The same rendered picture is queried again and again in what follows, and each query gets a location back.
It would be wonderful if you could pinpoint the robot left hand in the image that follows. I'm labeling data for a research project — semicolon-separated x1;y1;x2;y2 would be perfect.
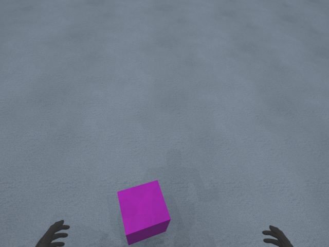
35;220;70;247

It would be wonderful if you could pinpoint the carton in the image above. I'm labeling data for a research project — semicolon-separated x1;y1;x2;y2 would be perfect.
117;180;171;245

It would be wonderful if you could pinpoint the robot right hand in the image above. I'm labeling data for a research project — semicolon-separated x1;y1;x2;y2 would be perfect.
262;225;293;247

